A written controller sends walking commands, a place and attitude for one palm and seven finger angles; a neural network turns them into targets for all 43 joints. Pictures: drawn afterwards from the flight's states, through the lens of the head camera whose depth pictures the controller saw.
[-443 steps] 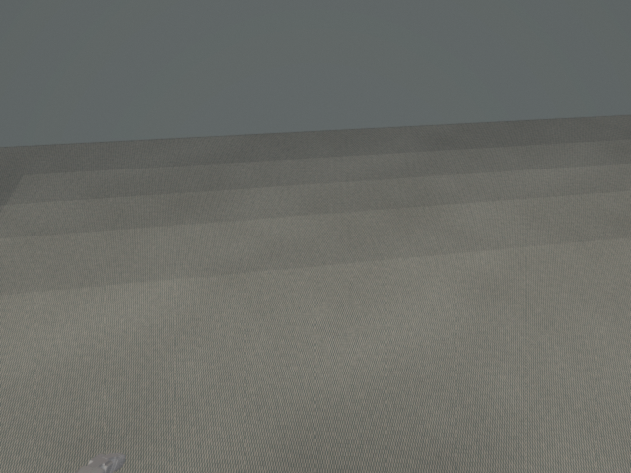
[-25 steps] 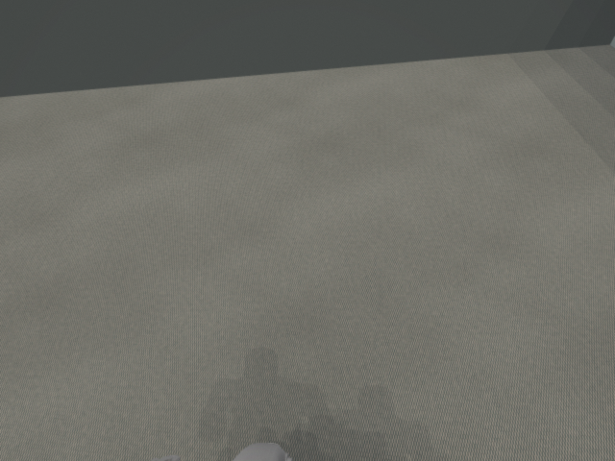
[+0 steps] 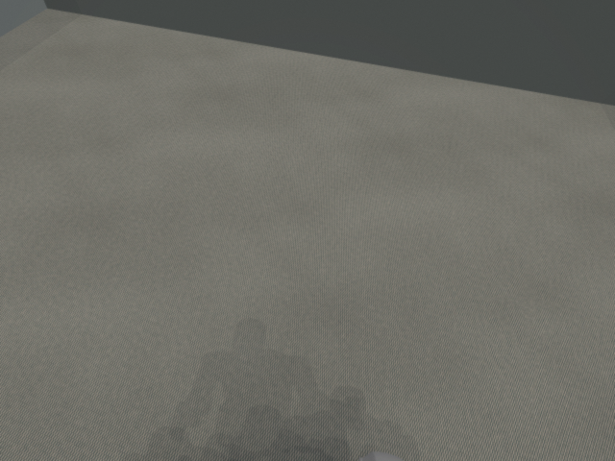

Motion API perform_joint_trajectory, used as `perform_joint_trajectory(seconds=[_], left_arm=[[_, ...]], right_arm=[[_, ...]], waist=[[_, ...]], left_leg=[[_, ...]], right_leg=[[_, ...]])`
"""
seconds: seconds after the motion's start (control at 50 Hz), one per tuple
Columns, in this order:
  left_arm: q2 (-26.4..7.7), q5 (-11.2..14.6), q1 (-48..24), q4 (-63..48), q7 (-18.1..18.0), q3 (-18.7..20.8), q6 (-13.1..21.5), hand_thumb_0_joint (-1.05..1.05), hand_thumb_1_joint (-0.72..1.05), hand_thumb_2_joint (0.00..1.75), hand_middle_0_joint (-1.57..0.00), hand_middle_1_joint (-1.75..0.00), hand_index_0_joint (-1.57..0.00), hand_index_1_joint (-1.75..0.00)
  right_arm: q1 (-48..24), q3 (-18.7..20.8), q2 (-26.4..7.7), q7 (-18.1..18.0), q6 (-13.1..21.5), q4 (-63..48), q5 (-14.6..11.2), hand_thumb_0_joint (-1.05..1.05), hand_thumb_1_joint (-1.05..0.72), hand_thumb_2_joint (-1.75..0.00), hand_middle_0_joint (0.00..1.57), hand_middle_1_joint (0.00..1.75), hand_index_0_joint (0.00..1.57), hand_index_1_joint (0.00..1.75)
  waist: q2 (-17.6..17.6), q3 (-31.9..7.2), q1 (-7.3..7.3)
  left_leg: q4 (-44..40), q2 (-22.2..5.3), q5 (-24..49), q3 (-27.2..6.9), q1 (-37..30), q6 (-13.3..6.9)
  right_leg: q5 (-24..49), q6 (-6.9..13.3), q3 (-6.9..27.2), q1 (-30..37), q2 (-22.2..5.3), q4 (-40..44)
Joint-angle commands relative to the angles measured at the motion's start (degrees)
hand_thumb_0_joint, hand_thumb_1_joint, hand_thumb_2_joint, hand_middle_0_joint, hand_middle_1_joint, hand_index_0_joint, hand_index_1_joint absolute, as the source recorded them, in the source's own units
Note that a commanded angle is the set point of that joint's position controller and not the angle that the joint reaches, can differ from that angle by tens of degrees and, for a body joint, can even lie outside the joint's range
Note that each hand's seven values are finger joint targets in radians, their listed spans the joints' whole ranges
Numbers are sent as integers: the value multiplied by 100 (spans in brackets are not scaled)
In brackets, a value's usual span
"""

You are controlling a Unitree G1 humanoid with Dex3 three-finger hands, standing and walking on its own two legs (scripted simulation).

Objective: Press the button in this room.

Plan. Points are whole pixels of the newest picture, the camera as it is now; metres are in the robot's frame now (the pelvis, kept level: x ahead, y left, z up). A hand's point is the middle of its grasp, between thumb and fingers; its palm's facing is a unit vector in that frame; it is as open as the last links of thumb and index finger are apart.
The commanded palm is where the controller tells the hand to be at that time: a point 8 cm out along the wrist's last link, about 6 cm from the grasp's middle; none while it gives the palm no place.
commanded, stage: turn or walk to find it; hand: left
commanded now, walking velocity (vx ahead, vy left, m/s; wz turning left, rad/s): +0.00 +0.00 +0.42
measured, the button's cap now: out of the picture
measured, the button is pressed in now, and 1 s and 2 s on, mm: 0 0 0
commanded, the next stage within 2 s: none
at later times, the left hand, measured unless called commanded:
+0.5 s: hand out of the picture +0.01 +0.15 -0.15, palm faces +0.22 -0.94 -0.26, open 7.3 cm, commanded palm none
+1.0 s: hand out of the picture -0.11 +0.21 -0.17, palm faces +0.45 -0.86 -0.24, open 7.3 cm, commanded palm none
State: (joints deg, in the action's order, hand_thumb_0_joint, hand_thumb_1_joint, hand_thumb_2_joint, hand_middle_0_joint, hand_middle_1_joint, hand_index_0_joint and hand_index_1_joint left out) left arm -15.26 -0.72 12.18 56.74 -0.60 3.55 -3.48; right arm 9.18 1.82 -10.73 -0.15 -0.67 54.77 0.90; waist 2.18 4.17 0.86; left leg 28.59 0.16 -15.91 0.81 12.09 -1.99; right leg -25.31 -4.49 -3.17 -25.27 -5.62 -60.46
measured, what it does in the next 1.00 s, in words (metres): steps on the spot, turning left: right foot, then left foot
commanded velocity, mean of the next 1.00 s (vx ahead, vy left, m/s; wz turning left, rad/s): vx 0.00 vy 0.00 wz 0.42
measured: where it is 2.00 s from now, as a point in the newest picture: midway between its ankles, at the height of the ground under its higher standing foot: outside the picture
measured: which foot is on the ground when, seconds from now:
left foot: down 0.00-0.28, up 0.30-0.70, down 0.72-1.00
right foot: up 0.00-0.24, down 0.26-0.72, up 0.74-1.00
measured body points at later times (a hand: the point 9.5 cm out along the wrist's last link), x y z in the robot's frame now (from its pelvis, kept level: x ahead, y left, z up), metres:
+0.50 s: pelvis -0.03 -0.05 +0.00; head -0.01 -0.08 +0.45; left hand +0.00 +0.20 -0.13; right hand +0.05 -0.30 -0.16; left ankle -0.09 +0.10 -0.65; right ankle +0.00 -0.14 -0.74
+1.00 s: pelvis -0.07 -0.01 +0.00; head -0.06 +0.02 +0.45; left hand -0.13 +0.26 -0.15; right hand +0.10 -0.19 -0.13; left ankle -0.11 +0.08 -0.74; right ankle -0.02 -0.15 -0.67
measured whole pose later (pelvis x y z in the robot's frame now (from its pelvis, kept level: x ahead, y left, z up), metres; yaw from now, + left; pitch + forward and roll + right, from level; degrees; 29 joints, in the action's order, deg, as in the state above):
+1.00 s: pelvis -0.07 -0.01 +0.00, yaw +25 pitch -1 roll -1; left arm -14.7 -0.7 11.2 55.9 -0.6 3.3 -3.2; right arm 10.0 1.9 -10.2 -0.1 -0.8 54.9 0.9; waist 1.5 3.5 0.4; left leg 26.2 1.4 -13.3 -0.5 11.9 -2.4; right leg -24.1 -5.0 -2.1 -24.9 -4.8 -57.7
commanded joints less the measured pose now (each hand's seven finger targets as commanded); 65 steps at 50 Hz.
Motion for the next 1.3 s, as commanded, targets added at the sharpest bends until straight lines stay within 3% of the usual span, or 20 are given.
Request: perform_joint_trajectory(seconds=[0.0,0.12,0.2,0.22,0.26,0.3,0.34,0.4,0.56,0.66,0.68,0.7,0.72,0.82,1.02,1.12,1.14,1.18,1.22,1.28], left_arm=[[-270,9,-275,-599,-23,52,164,0,90,90,-20,-30,-20,-30],[-199,32,-487,-779,-47,29,190,0,90,90,-20,-30,-20,-30],[-242,44,141,-665,-69,59,282,0,90,90,-20,-30,-20,-30],[-434,20,289,-636,-93,90,336,0,90,90,-20,-30,-20,-30],[-1159,-83,494,-708,-131,206,383,0,90,90,-20,-30,-20,-30],[-872,-28,-34,-859,-140,190,369,0,90,90,-20,-30,-20,-30],[-544,-34,-534,-971,-136,94,372,0,90,90,-20,-30,-20,-30],[-466,-35,-264,-879,-134,64,419,0,90,90,-20,-30,-20,-30],[-812,-112,414,-521,-127,183,365,0,90,90,-20,-30,-20,-30],[-862,-58,237,-410,-106,224,293,0,90,90,-20,-30,-20,-30],[-700,4,258,-464,-86,188,241,0,90,90,-20,-30,-20,-30],[-311,33,278,-655,-44,124,202,0,90,90,-20,-30,-20,-30],[-261,-34,-165,-841,-45,29,162,0,90,90,-20,-30,-20,-30],[-344,-19,-14,-422,11,99,142,0,90,90,-20,-30,-20,-30],[-192,23,-439,-708,-52,34,174,0,90,90,-20,-30,-20,-30],[-242,43,180,-605,-79,63,262,0,90,90,-20,-30,-20,-30],[-360,23,389,-584,-97,99,312,0,90,90,-20,-30,-20,-30],[-1111,-84,435,-699,-140,224,360,0,90,90,-20,-30,-20,-30],[-868,-30,-44,-865,-176,231,328,0,90,90,-20,-30,-20,-30],[-509,-49,-596,-972,-139,97,384,0,90,90,-20,-30,-20,-30]], right_arm=[[397,338,-1228,-101,49,-214,11,0,-90,-90,20,30,20,30],[383,397,-1226,-69,-25,-288,61,0,-90,-90,20,30,20,30],[146,427,-1204,-44,-61,-384,34,0,-90,-90,20,30,20,30],[191,421,-1039,-20,-52,-406,-10,0,-90,-90,20,30,20,30],[152,361,-625,15,-70,-644,-27,0,-90,-90,20,30,20,30],[150,463,-865,41,-237,-459,33,0,-90,-90,20,30,20,30],[456,434,-762,112,-270,-230,54,0,-90,-90,20,30,20,30],[558,397,-736,124,-284,-146,41,0,-90,-90,20,30,20,30],[-68,269,-577,108,-217,-247,-20,0,-90,-90,20,30,20,30],[497,234,-605,63,-73,-129,-49,0,-90,-90,20,30,20,30],[681,286,-860,73,-20,-101,-35,0,-90,-90,20,30,20,30],[754,419,-1450,54,13,-149,22,0,-90,-90,20,30,20,30],[975,449,-1720,35,-41,-148,12,0,-90,-90,20,30,20,30],[106,268,-1147,-111,49,-254,6,0,-90,-90,20,30,20,30],[442,385,-1207,-80,-13,-233,50,0,-90,-90,20,30,20,30],[160,424,-1163,-40,-72,-363,33,0,-90,-90,20,30,20,30],[143,414,-1029,-24,-68,-398,2,0,-90,-90,20,30,20,30],[147,363,-597,10,-75,-630,-22,0,-90,-90,20,30,20,30],[64,467,-862,34,-233,-523,32,0,-90,-90,20,30,20,30],[560,420,-702,122,-276,-206,52,0,-90,-90,20,30,20,30]], waist=[[-959,-573,-229],[-1133,-473,-287],[-1086,-706,24],[-662,-707,93],[1320,-616,224],[970,-119,31],[542,41,-261],[742,-129,-181],[857,-330,208],[677,-733,-131],[-102,-802,-251],[-1795,-694,-303],[-1641,-535,-477],[-1109,-324,-80],[-1031,-446,-294],[-1027,-580,20],[-666,-641,127],[1399,-495,212],[947,-117,36],[638,-38,-308]], left_leg=[[-773,-1385,3586,-1238,-974,-756],[-735,-1330,3060,-1704,-410,-771],[-281,-1012,2486,-1728,153,-495],[54,-767,1782,-1627,713,-249],[2282,359,-1761,-420,2026,340],[3802,60,-1348,-746,1886,298],[4164,-112,-658,-535,1829,388],[4092,-149,-407,-349,1803,534],[2143,-238,-1140,146,1321,571],[-73,-162,-41,429,-35,423],[-690,-465,568,18,-764,299],[-1059,-1903,1805,-1892,-1199,-296],[-1189,-2423,2247,-2097,-672,-722],[-1040,-1404,2588,-1114,-384,-608],[-859,-1387,2718,-1765,-538,-822],[-454,-1008,1972,-1921,464,-533],[-119,-739,1350,-1748,914,-287],[2159,393,-1631,-439,2248,335],[3702,37,-1373,-734,2000,279],[4188,-125,-512,-383,1829,449]], right_leg=[[61,-101,134,-470,37,243],[-86,-11,102,212,233,1362],[1015,71,-32,1400,358,3146],[1525,131,187,2116,118,3827],[2187,1169,2201,2257,-2178,4451],[780,1315,1979,1018,-1850,4825],[1022,1057,929,871,-1308,4619],[1527,1029,463,1215,-1179,4508],[2582,1267,265,1854,-1521,4131],[2790,851,-277,1522,-1416,3146],[2055,514,-564,822,-1123,2439],[-115,58,-848,-579,-342,1289],[-998,62,-427,-595,-198,483],[232,-3,137,-586,-110,-403],[-103,-29,168,-56,179,1099],[919,85,30,1493,371,3041],[1331,131,178,2102,145,3795],[1386,1163,2283,2255,-2152,4632],[468,1337,2070,986,-1962,4873],[1167,1025,588,885,-1220,4522]])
